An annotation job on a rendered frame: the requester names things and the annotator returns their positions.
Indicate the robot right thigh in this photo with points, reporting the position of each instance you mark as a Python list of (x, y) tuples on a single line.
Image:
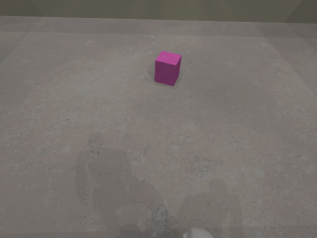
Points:
[(196, 233)]

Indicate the carton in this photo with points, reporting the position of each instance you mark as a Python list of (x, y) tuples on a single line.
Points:
[(167, 67)]

